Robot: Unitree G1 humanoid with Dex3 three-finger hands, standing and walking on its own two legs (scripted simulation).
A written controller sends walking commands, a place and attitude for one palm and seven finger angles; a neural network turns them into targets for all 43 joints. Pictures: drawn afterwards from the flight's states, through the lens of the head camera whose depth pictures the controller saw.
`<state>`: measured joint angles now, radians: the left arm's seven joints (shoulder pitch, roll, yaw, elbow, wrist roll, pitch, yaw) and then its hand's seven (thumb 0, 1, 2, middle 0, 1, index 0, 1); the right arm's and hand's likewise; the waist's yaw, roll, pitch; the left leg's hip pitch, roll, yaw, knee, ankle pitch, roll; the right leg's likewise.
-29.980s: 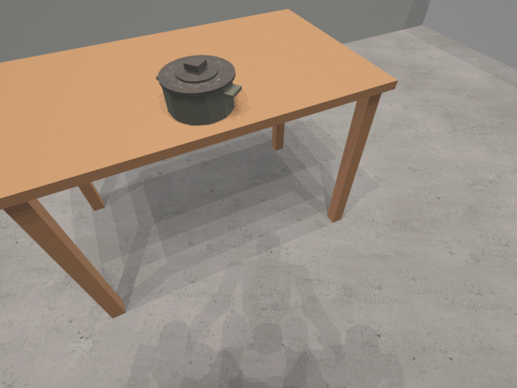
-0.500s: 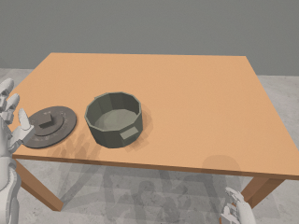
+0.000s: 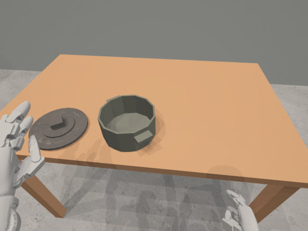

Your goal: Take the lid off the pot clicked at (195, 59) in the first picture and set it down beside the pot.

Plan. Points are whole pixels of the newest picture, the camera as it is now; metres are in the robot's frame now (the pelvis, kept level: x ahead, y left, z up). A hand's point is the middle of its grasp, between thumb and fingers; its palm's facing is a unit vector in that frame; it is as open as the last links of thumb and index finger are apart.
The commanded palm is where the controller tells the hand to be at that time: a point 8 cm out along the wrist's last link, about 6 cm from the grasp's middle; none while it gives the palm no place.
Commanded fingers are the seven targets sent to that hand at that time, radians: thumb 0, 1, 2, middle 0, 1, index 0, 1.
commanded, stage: draw the hand back to the body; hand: left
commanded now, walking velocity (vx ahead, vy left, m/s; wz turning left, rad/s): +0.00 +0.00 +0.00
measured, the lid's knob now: (56, 122) +0.43 +0.41 +0.01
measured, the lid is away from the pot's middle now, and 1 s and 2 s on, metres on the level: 0.26 0.26 0.26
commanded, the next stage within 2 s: step back with the hand held close in 0.14 s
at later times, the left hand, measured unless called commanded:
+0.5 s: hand (39, 160) +0.19 +0.25 +0.17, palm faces +0.32 -0.85 -0.42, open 7.4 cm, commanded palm +0.12 +0.30 +0.19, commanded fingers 0.00 0.90 0.90 -0.20 -0.30 -0.20 -0.30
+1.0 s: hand (11, 188) +0.13 +0.26 +0.17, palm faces +0.38 -0.83 -0.40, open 7.4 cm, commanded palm +0.06 +0.31 +0.19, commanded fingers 0.00 0.90 0.90 -0.20 -0.30 -0.20 -0.30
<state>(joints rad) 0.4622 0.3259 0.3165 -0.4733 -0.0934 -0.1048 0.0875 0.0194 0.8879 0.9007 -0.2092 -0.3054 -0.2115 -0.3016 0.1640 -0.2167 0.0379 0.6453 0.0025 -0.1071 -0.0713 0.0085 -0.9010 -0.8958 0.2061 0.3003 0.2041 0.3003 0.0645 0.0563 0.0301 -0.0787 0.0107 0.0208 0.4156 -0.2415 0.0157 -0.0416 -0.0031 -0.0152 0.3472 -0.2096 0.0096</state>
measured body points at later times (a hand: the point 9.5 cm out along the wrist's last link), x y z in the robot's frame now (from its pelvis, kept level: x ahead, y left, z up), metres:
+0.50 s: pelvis -0.01 +0.02 +0.00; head +0.01 +0.03 +0.44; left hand +0.17 +0.30 +0.19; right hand +0.18 -0.22 -0.07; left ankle +0.00 +0.11 -0.74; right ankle -0.01 -0.13 -0.74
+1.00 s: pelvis -0.06 +0.03 -0.02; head -0.05 +0.05 +0.42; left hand +0.10 +0.31 +0.20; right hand +0.10 -0.20 -0.09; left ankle +0.00 +0.11 -0.74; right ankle -0.01 -0.13 -0.74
